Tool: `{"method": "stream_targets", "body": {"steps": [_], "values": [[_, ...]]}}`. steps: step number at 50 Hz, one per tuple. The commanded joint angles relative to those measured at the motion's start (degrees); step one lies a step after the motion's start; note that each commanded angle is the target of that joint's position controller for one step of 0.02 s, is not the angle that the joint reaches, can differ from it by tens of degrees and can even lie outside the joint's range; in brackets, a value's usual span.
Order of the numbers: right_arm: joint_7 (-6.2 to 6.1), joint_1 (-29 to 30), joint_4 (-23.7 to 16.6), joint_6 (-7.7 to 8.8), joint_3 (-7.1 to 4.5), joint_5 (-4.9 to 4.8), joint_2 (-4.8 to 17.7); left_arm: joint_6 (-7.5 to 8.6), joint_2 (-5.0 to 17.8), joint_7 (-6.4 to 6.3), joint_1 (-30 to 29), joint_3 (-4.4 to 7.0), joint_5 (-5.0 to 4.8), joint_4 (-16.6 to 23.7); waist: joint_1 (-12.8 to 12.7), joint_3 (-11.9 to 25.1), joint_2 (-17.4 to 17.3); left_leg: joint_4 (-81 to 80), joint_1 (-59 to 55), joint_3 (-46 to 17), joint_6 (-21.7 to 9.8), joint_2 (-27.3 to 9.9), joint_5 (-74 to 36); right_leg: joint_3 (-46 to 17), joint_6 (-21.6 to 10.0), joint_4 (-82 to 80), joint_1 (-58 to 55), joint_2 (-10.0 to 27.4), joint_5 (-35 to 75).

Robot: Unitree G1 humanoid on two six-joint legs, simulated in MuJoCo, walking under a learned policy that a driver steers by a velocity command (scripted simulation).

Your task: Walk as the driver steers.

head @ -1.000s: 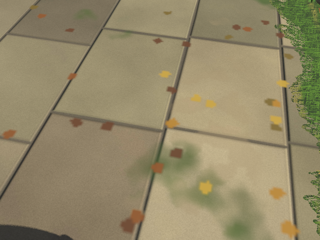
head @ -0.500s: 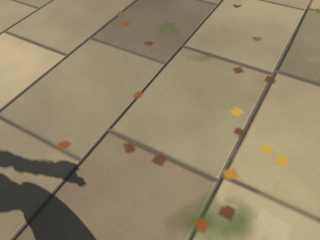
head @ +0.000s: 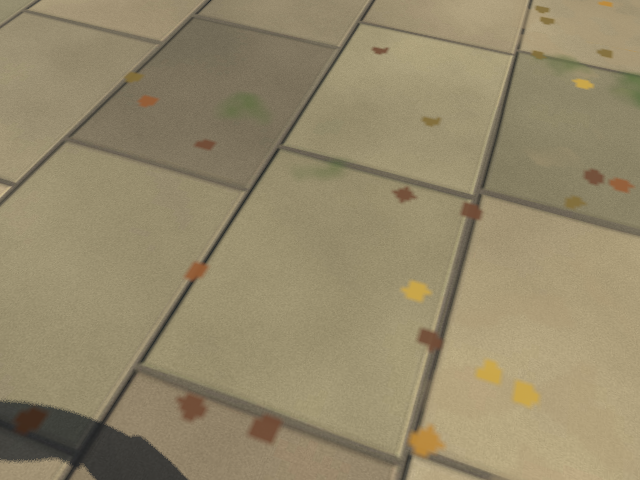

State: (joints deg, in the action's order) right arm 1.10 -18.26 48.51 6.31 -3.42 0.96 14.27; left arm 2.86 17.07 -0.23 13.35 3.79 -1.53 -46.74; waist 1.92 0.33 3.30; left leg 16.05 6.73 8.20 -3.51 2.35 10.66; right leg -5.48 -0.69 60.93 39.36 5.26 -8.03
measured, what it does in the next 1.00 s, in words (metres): walks ahead: right foot, then left foot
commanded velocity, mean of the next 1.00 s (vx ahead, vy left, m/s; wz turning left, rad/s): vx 0.43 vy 0.00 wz -0.18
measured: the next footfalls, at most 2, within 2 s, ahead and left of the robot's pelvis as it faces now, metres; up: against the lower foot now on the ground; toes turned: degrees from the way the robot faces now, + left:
right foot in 0.30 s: +0.31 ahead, -0.16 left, +0.00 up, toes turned -13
left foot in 0.84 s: +0.65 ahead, -0.04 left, +0.00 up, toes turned -13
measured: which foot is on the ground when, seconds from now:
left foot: down 0.00-0.32, up 0.34-0.82, down 0.84-1.00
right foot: up 0.00-0.28, down 0.30-0.84, up 0.86-1.00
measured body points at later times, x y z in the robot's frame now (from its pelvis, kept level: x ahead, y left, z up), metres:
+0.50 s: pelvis +0.26 -0.08 -0.01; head +0.29 -0.10 +0.44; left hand +0.44 +0.15 -0.11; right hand +0.33 -0.39 -0.11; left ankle +0.31 +0.09 -0.66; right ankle +0.27 -0.15 -0.75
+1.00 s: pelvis +0.51 -0.08 -0.02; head +0.56 -0.08 +0.43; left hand +0.70 +0.16 -0.13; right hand +0.61 -0.38 -0.11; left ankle +0.61 -0.03 -0.75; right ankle +0.42 -0.21 -0.65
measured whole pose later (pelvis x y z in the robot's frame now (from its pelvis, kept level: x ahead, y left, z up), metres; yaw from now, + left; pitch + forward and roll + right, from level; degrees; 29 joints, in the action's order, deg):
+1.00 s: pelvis +0.51 -0.08 -0.02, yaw -9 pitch +3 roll -1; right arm 1.5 -9.7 39.3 2.6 -3.1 0.0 16.7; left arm 1.8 17.1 -1.2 10.6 2.2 0.5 -39.7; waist 0.5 -3.4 1.1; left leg 27.4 24.7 -1.6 -5.0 5.4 5.1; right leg -3.5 2.3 69.8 29.0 -0.8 -26.8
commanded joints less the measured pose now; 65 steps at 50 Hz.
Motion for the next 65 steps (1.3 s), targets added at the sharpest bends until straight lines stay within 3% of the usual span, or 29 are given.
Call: {"method": "stream_targets", "body": {"steps": [1,5,10,13,14,15,16,17,18,19,20,22,26,29,32,35,37,39,41,42,43,44,45,47,49,53,57,60,65], "values": [[-0.89,3.5,-2.8,0.96,-1.55,0.07,7.0,0.13,1.1,0.44,0.9,0.39,0.19,3.1,-2.1,-2.1,-6.3,-8.7,-0.5,-6.2,-7.1,-16.2,-17.2,-2.3,0.2,-6.0,3.0,1.3,8.7],[-1.63,0.9,-1.1,0.22,-1.88,-0.43,8.9,0.33,-0.2,1.94,-7.4,-0.38,0.55,6.5,1.2,-4.7,-5.2,-8.9,-3.8,-1.8,-5.9,-16.9,-17.0,2.4,-0.8,-16.6,3.0,0.9,13.8],[-1.91,-2.4,0.8,-1.93,-2.34,-1.39,10.4,0.31,-0.4,3.90,-14.2,-0.67,0.21,11.7,2.9,-6.4,-5.4,-3.9,-13.2,1.2,-4.8,-19.5,-24.1,7.2,-3.1,-22.8,5.1,-0.3,5.7],[-2.56,-0.5,0.1,-2.97,-2.98,-1.80,13.0,-0.14,2.2,4.29,-9.5,0.75,0.21,12.5,-1.4,-1.2,-9.1,7.8,-13.9,3.9,-2.9,-19.1,-51.3,12.6,-6.3,-23.3,-7.0,-5.8,-2.8],[-2.81,0.3,-0.2,-3.41,-3.13,-1.88,13.6,-0.26,4.4,4.10,-2.8,2.03,0.05,11.2,-5.3,2.5,-9.4,17.1,-12.1,4.7,-2.1,-18.2,-56.4,13.4,-8.0,-25.0,-15.9,-8.3,-3.3],[-3.00,1.1,-0.7,-3.37,-2.88,-2.14,13.3,-0.45,8.0,3.19,6.6,4.03,0.14,8.8,-10.4,7.3,-7.5,30.5,-4.4,5.6,0.0,-15.7,-50.3,11.3,-10.4,-29.8,-31.3,-9.5,0.8],[-2.65,-1.0,-2.4,-2.48,-1.20,0.06,8.0,-1.02,13.6,1.72,12.1,5.37,0.16,7.6,-9.5,12.0,4.6,49.7,13.5,5.0,2.3,-11.0,-10.3,-7.5,-14.3,-29.4,-48.5,3.2,6.0],[-1.53,-4.0,-5.4,-0.05,0.50,-0.55,3.8,-0.05,16.0,2.05,9.8,5.15,0.61,9.7,-4.8,20.9,12.0,66.2,33.6,-7.1,4.5,0.7,24.0,-41.8,-26.6,-40.0,-63.2,15.2,-4.5],[-0.71,4.1,-6.4,1.88,-0.90,-2.66,9.6,0.44,10.7,2.40,10.9,3.84,0.86,9.4,-9.2,18.8,2.7,67.5,39.6,-14.6,3.1,-2.8,20.0,-38.3,-22.8,-43.9,-61.7,13.8,-5.6],[-0.49,7.3,-7.9,2.58,-0.88,-3.64,9.6,0.91,8.5,2.35,8.4,3.19,0.84,9.3,-7.8,10.9,1.3,63.6,41.1,-13.7,1.9,-5.0,14.8,-29.0,-20.2,-43.8,-54.0,11.6,-1.9],[-0.99,7.1,-7.2,2.56,-0.77,-2.57,8.7,1.10,7.0,2.35,4.1,2.66,0.57,10.0,-4.5,6.3,-4.4,58.4,37.7,-13.4,2.0,-7.6,10.8,-22.2,-17.9,-44.1,-44.7,8.7,3.8],[-1.21,5.1,-6.6,1.09,-1.54,-1.02,9.2,1.15,4.7,1.94,-0.5,1.83,1.32,11.8,-0.9,3.5,-2.7,52.1,30.4,-13.4,3.2,-9.9,7.3,-15.6,-16.4,-46.3,-33.7,5.2,10.9],[-1.37,6.2,-7.2,-0.85,-0.97,-0.08,6.4,1.81,5.9,0.83,1.0,1.95,1.22,10.7,-0.5,2.0,-1.7,42.4,29.7,-10.9,6.6,-9.6,-0.1,-8.3,-16.4,-48.8,-27.7,3.2,19.5],[-0.99,11.4,-7.9,-0.78,-0.19,-0.64,5.1,1.78,5.6,0.31,3.5,1.63,1.21,8.9,-3.3,0.7,0.4,30.1,29.6,-9.8,6.3,-9.2,-11.9,-3.2,-13.2,-49.2,-28.7,1.3,18.6],[-0.20,16.3,-8.9,-0.44,0.30,-1.61,4.8,2.10,6.7,0.38,5.5,1.63,1.28,7.3,-6.0,-0.8,1.0,21.6,28.5,-8.9,4.8,-8.1,-19.6,-2.1,-11.9,-50.3,-30.9,2.7,11.4],[0.77,19.5,-10.5,-0.24,0.25,-2.18,5.7,2.13,7.3,0.49,7.0,1.78,1.33,5.4,-7.3,-3.2,0.5,18.3,32.7,-9.5,2.8,-7.6,-17.7,-2.5,-11.7,-49.8,-37.8,6.1,10.4],[1.68,19.6,-11.2,0.06,0.25,-1.67,5.7,1.52,7.1,0.12,6.1,1.74,1.56,4.6,-6.6,-3.9,0.0,15.8,32.9,-9.0,1.2,-6.3,-13.6,-0.5,-10.4,-46.0,-41.0,6.8,20.7],[2.38,16.0,-10.9,0.32,-0.31,-1.28,6.8,0.92,8.0,-0.55,4.1,1.93,1.60,4.8,-4.4,-0.8,1.6,15.1,26.9,-7.6,-0.4,-3.6,-9.9,1.5,-8.4,-40.3,-42.2,6.6,34.6],[2.28,5.1,-8.3,0.27,-2.23,-0.86,10.4,0.03,8.5,-1.39,1.1,1.93,1.38,5.9,1.5,5.8,1.0,11.4,12.9,-4.7,-2.4,0.7,-12.8,4.6,-5.1,-25.2,-40.9,2.6,45.5],[1.67,-1.1,-7.9,0.11,-3.24,-0.42,14.2,0.09,7.2,-1.80,2.0,1.25,2.31,7.3,3.6,11.7,-4.5,12.4,-1.4,-14.1,-5.7,-6.5,-31.1,6.7,-2.0,-9.1,-31.3,-0.8,29.9],[1.34,-1.0,-9.1,-0.17,-3.32,0.28,18.0,0.89,0.9,-1.17,10.5,-0.58,4.05,8.2,-2.2,18.7,-19.7,15.2,-21.3,-36.9,-16.7,-21.7,-54.3,6.6,2.9,13.1,-9.9,-11.4,-24.2],[1.27,-2.9,-9.6,-0.73,-2.77,-0.46,14.3,1.59,4.7,-0.33,12.0,-0.60,2.74,7.3,0.6,27.5,-16.0,11.1,-27.2,-46.6,-20.4,-24.0,-45.2,-2.2,3.2,21.4,-3.9,-11.2,-29.9],[0.91,0.8,-11.2,-1.49,-2.48,-1.02,12.3,1.61,7.3,0.01,6.2,0.01,1.03,8.5,1.9,21.5,-11.0,9.8,-21.7,-40.3,-17.7,-21.2,-36.4,-3.1,2.8,21.7,-0.6,-7.8,-25.7],[0.17,6.0,-12.6,-3.06,-1.56,-1.70,9.9,0.44,7.5,-0.81,-0.9,0.19,1.72,10.1,0.3,9.7,-2.1,6.1,-5.0,-32.3,-13.8,-16.6,-28.7,-0.5,3.1,15.2,-0.4,-4.3,-19.7],[-0.14,7.9,-13.2,-3.85,-1.71,-0.81,10.4,-1.18,6.7,-1.43,0.5,0.43,2.12,10.9,-2.9,6.2,-5.2,2.8,5.8,-29.8,-12.6,-13.4,-25.0,-0.1,3.3,8.4,-6.3,-3.5,-17.6],[-1.15,8.0,-13.4,-4.55,-2.64,-0.75,12.4,-1.95,4.5,-2.68,2.0,-0.02,2.65,10.0,-3.7,8.4,-7.8,3.4,9.2,-26.7,-12.2,-11.1,-29.5,0.9,5.4,-1.7,-8.9,-4.9,-13.6],[-2.53,8.8,-14.3,-6.43,-2.77,-1.71,12.4,-2.73,4.3,-2.96,-2.1,0.21,2.24,10.8,-2.4,8.4,-8.9,2.8,10.0,-29.6,-9.2,-9.0,-7.9,-0.7,6.0,-8.3,-8.2,-5.6,-7.6],[-3.04,8.4,-14.7,-7.46,-2.86,-1.50,12.3,-2.09,4.1,-2.58,-5.3,0.30,1.95,11.7,-0.9,6.1,-11.1,2.5,9.8,-32.8,-8.5,-8.3,1.5,-1.5,5.7,-14.4,-8.8,-6.2,-7.3],[-2.86,7.9,-15.4,-8.40,-3.04,-1.75,12.0,-0.05,4.7,-1.44,-5.0,0.90,1.19,11.5,-0.9,6.5,-12.9,6.9,5.3,-38.2,-7.8,-8.5,-8.8,-1.1,3.7,-28.0,-15.9,-7.9,-9.2]]}}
